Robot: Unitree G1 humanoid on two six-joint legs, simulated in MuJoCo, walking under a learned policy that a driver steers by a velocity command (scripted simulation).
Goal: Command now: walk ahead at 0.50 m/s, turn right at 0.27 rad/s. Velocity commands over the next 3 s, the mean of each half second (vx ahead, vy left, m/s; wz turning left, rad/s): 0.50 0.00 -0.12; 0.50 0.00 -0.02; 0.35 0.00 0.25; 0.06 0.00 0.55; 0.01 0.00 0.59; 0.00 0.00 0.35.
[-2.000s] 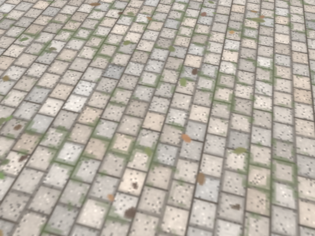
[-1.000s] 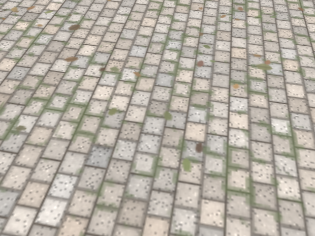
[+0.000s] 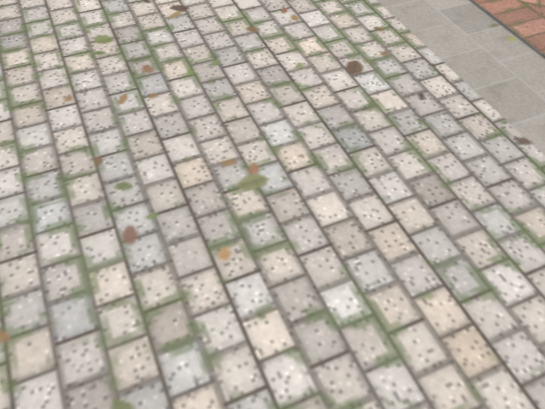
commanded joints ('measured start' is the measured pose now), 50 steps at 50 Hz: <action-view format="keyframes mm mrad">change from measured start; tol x32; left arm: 1 -85 7 -12 -80 3 -28 -18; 12 296 206 57 1 10 -28 -10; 50 -19 35 -4 87 13 -45 10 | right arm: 1 -61 -173 -35 -58 14 -8 -5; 31 -404 -85 17 -155 14 6 34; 38 97 -248 -49 -33 9 12 20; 50 -86 -160 -18 -24 1 -4 -6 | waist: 1 13 107 19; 12 199 -161 -429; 50 52 102 6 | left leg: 1 2 241 -129 -132 267 160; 9 81 247 -44 202 707 85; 13 -707 74 -181 1045 -306 -8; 33 -510 89 -116 232 188 14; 36 -9 75 -101 237 189 96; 38 492 404 -828 56 -80 304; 50 -76 214 -207 -165 241 191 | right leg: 1 12 -7 -47 -173 135 0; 9 432 104 -148 -411 83 -109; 12 1075 -315 664 -563 -118 -355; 19 488 -140 144 -737 162 -259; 35 711 -131 -30 -460 567 -136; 39 -95 84 46 427 -384 -24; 50 3 -55 -34 -98 156 19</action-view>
